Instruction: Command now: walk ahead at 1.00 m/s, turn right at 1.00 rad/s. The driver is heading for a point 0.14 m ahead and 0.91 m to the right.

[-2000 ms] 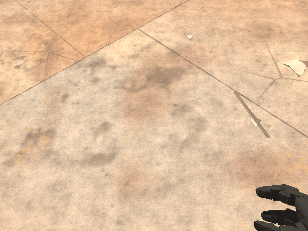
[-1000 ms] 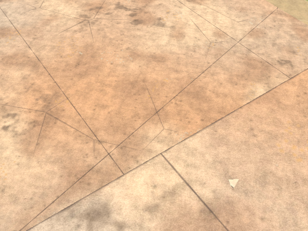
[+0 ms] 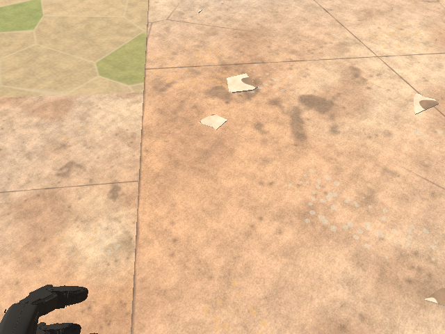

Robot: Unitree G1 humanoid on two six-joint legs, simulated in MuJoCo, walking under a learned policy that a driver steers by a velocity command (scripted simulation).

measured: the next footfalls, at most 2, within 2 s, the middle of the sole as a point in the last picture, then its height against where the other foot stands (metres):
right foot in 0.22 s outside the picture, level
left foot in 0.66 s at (291, 255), level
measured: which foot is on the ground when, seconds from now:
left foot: down 0.00-0.20, up 0.22-0.64, down 0.66-1.00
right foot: up 0.00-0.20, down 0.22-0.64, up 0.66-1.00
